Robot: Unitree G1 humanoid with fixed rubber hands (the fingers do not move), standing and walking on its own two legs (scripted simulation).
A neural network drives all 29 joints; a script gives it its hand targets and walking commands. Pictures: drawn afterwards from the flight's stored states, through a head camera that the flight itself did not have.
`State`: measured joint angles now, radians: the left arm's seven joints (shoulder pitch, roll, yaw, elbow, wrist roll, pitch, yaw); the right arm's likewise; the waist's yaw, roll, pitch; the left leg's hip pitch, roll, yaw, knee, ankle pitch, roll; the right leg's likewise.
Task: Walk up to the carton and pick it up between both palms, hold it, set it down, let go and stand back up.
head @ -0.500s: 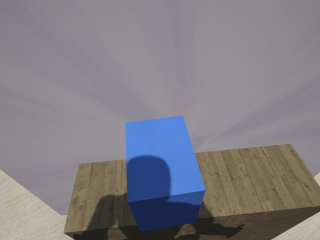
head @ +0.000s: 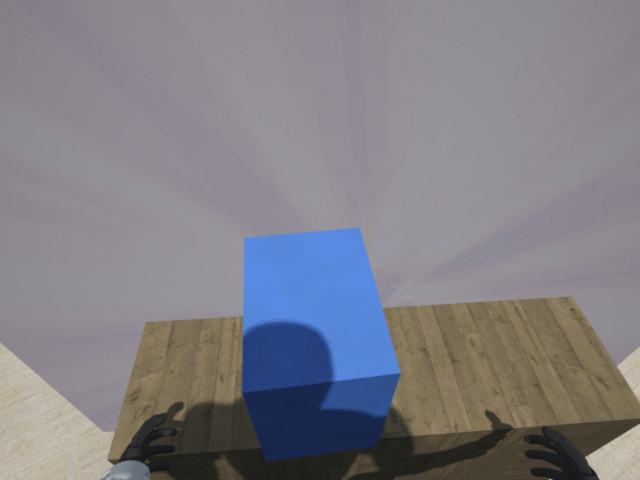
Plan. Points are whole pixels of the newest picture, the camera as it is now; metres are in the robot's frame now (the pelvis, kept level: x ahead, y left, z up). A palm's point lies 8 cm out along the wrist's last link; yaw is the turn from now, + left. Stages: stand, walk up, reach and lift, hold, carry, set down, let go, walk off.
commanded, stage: reach and lift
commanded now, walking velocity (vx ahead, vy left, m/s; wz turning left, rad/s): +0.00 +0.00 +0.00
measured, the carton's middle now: (312, 345) +0.35 +0.04 -0.07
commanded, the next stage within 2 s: none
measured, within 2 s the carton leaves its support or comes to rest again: neither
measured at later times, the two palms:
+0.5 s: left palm out of the picture +0.17 +0.25 -0.07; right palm out of the picture +0.15 -0.23 -0.06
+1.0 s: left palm (156, 476) +0.17 +0.22 -0.05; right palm (522, 465) +0.17 -0.21 -0.05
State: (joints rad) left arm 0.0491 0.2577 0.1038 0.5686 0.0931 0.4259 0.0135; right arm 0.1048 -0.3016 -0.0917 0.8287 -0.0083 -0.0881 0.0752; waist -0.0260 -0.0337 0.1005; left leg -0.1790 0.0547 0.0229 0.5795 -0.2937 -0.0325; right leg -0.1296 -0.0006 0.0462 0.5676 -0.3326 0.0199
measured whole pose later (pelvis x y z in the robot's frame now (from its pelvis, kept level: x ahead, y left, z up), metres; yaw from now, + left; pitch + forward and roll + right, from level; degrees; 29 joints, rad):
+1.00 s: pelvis +0.02 +0.00 +0.01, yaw +0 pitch -5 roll +0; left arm 0.26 0.16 0.01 0.62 -0.04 -0.32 0.07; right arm 0.21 -0.19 0.08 0.84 0.15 -0.52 0.05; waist 0.03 -0.02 0.04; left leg -0.08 0.05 0.03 0.40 -0.23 -0.04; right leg -0.03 0.00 0.05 0.38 -0.26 0.01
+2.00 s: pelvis +0.01 +0.00 +0.02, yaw +0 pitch -4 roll +0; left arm 0.14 0.11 0.01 0.35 -0.08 -0.15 0.10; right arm 0.09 -0.10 0.07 0.49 0.20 -0.30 -0.05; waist 0.07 -0.05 0.05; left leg -0.10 0.06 0.03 0.36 -0.18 -0.04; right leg -0.07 0.00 0.05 0.37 -0.23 0.01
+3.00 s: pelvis +0.00 -0.01 +0.02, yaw +0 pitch +0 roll +0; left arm -0.33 0.14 0.17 0.15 -0.11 0.44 0.05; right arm -0.44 -0.18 0.08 0.38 0.30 0.15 -0.19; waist 0.07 -0.02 0.04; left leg -0.18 0.07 0.02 0.33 -0.15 -0.05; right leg -0.13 0.02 0.03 0.32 -0.19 0.00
